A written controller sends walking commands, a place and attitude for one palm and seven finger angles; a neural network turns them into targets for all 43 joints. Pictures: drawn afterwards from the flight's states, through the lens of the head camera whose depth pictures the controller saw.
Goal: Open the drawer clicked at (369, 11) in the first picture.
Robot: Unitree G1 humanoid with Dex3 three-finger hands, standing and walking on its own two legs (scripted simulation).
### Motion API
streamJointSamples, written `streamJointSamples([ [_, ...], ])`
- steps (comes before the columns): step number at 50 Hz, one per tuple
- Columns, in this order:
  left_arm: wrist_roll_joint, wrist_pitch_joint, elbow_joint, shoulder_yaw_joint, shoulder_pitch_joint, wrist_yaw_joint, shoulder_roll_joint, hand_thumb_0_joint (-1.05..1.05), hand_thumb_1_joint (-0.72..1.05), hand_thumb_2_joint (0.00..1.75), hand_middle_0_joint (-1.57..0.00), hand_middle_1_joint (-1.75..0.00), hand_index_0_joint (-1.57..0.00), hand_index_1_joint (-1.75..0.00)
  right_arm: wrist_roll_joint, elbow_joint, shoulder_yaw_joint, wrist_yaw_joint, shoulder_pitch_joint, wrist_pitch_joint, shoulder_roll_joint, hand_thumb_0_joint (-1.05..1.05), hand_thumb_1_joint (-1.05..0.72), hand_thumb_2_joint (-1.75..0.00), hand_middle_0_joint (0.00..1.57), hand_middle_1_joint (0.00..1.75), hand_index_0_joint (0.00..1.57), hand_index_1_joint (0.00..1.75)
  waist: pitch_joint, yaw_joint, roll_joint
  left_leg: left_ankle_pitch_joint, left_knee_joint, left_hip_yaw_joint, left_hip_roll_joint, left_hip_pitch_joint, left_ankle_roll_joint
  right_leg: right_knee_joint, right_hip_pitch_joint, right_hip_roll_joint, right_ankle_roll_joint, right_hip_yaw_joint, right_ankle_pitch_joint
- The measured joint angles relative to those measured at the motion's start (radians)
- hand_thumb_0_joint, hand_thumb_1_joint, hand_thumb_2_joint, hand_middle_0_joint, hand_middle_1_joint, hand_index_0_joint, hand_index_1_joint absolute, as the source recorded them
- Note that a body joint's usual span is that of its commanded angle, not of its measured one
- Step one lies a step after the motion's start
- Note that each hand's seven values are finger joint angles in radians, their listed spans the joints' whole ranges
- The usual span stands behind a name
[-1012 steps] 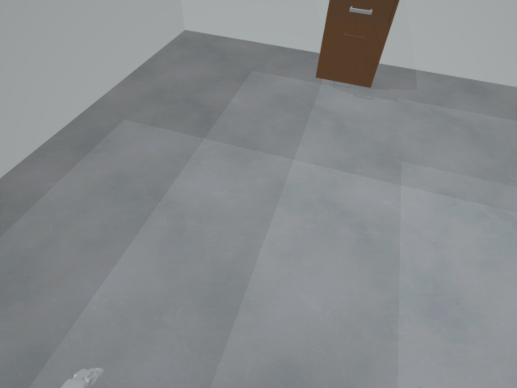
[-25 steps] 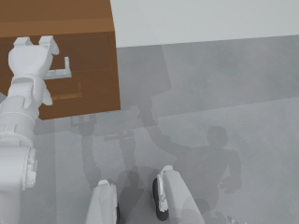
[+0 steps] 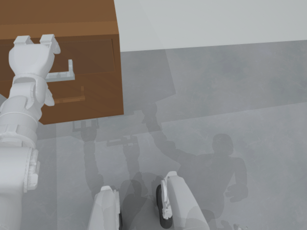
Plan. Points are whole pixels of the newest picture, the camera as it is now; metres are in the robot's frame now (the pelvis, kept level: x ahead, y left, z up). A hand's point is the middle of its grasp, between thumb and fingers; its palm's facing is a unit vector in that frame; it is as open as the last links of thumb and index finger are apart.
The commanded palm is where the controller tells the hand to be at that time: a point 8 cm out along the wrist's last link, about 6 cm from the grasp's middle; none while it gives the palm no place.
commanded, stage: move the hooked fingers above the handle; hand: left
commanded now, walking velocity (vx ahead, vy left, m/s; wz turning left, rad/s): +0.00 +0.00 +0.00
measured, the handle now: (47, 71) +0.58 +0.25 -0.09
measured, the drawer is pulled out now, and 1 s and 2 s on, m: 0.00 0.00 0.00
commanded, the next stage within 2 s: lower the fingers behind the handle in 1.42 s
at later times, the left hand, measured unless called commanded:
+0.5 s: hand (36, 72) +0.54 +0.26 -0.03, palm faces -0.04 -0.04 -1.00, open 13.9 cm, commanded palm +0.52 +0.24 +0.01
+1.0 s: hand (32, 74) +0.53 +0.26 -0.04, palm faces +0.00 +0.00 -1.00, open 13.9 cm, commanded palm +0.52 +0.23 +0.01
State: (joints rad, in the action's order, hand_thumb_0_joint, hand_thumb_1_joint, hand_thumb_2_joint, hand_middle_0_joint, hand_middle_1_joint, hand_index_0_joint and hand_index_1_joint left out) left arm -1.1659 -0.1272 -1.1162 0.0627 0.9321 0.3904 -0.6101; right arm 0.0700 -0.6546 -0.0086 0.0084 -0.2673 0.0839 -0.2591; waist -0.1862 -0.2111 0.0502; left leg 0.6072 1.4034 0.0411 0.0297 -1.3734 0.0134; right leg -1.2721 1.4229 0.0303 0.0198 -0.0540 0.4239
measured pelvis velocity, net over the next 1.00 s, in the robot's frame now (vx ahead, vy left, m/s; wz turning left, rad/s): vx -0.01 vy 0.00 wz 0.00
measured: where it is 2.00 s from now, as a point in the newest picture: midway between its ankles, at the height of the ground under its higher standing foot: (141, 225)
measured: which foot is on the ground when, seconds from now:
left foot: down 0.00-1.00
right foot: down 0.00-1.00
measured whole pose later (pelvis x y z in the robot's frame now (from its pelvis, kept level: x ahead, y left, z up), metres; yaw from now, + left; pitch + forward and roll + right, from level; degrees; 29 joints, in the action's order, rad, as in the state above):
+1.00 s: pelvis -0.01 +0.00 -0.01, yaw +0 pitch +35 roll -5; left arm -1.17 -0.07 -1.15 0.05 0.98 0.45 -0.64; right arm 0.07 -0.68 0.00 0.02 -0.26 0.08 -0.25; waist -0.17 -0.20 0.05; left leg 0.61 1.45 0.05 0.02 -1.44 0.02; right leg -1.31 1.48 0.04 0.02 -0.06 0.43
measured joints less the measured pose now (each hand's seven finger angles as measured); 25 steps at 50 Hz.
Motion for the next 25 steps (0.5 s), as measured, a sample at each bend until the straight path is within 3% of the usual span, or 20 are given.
streamJointSamples([
  [4,-0.018,0.024,-0.018,0.031,-0.009,0.031,-0.036,0.01,-0.49,0.31,-0.31,-1.20,-0.32,-1.20,-0.004,0.028,-0.007,0.002,-0.001,0.008,-0.013,0.00,-0.90,-0.90,0.20,0.30,0.20,0.30,0.019,-0.006,0.005,0.004,0.016,-0.017,0.007,-0.020,0.005,-0.018,0.030,-0.007,0.005,0.018,-0.004],
  [9,0.004,0.021,0.027,0.065,-0.053,0.014,-0.062,0.01,-0.49,0.31,-0.31,-1.20,-0.32,-1.20,-0.010,0.019,-0.004,0.003,-0.010,0.008,-0.010,0.00,-0.90,-0.90,0.20,0.30,0.20,0.30,0.039,0.022,0.002,0.001,0.025,-0.030,0.007,-0.045,0.008,-0.030,0.061,-0.008,0.010,0.030,-0.009],
  [16,0.020,-0.019,0.068,0.021,-0.052,-0.015,-0.054,0.00,-0.49,0.31,-0.32,-1.20,-0.32,-1.20,-0.007,-0.039,0.009,0.000,-0.017,-0.011,0.013,0.00,-0.90,-0.90,0.21,0.30,0.20,0.30,0.024,0.052,-0.003,-0.001,0.025,-0.005,-0.007,-0.051,0.004,-0.026,0.051,0.006,0.007,0.007,0.000],
  [20,0.020,-0.019,0.044,-0.007,-0.002,-0.007,-0.038,0.00,-0.49,0.31,-0.32,-1.20,-0.32,-1.20,-0.002,-0.047,0.011,-0.001,-0.007,-0.017,0.018,0.00,-0.90,-0.90,0.21,0.30,0.20,0.30,0.009,0.037,-0.008,0.001,0.026,0.009,-0.011,-0.048,0.002,-0.022,0.039,0.010,0.005,-0.007,0.005],
  [25,0.006,0.023,-0.006,-0.003,0.032,0.001,-0.030,0.00,-0.49,0.31,-0.31,-1.20,-0.32,-1.20,-0.002,-0.012,0.002,0.005,0.003,-0.006,0.008,0.00,-0.90,-0.90,0.21,0.30,0.20,0.30,0.007,0.007,-0.002,0.005,0.025,0.007,-0.005,-0.039,0.005,-0.014,0.031,0.004,0.005,-0.005,0.002],
])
